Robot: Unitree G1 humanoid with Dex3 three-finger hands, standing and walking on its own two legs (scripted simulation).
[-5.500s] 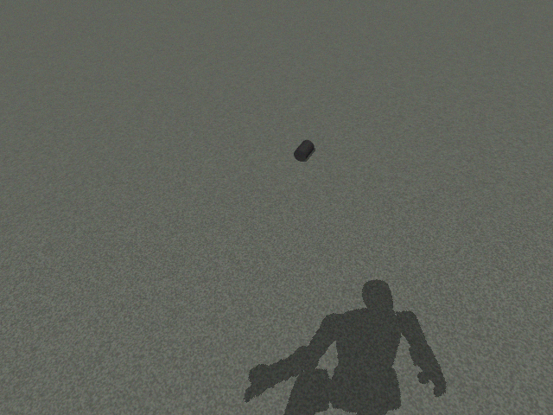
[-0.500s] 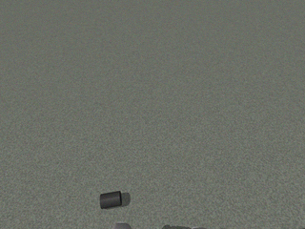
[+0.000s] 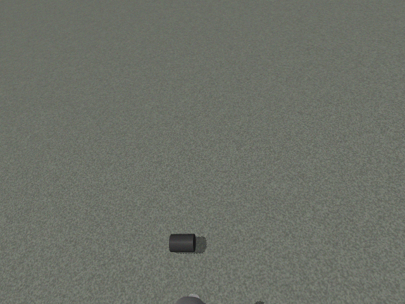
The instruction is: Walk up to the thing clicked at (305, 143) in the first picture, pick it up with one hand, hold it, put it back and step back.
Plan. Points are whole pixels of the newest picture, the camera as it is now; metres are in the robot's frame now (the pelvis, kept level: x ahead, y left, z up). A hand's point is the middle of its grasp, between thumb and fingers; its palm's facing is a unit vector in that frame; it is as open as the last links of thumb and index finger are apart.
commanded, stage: walk up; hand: left
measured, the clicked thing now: (182, 242) +0.47 +0.25 -0.71
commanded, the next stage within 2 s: stand in 1.66 s
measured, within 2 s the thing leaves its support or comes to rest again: neither
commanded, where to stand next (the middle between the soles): +0.05 +0.05 m, yaw -4 degrees
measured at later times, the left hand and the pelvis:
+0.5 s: hand out of the picture +0.05 +0.32 -0.14, palm faces -0.04 -0.91 -0.41, open 7.3 cm; pelvis +0.00 +0.05 +0.01, yaw -1 degrees
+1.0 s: hand out of the picture +0.14 +0.29 -0.12, palm faces -0.05 -0.93 -0.35, open 7.3 cm; pelvis +0.02 +0.05 +0.03, yaw -2 degrees
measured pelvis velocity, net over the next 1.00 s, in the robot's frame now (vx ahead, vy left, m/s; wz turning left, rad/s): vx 0.02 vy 0.05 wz -0.03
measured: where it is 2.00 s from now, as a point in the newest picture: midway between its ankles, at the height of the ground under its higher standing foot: outside the picture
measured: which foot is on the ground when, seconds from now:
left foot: up 0.00-0.04, down 0.06-1.00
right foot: down 0.00-0.08, up 0.10-0.32, down 0.34-1.00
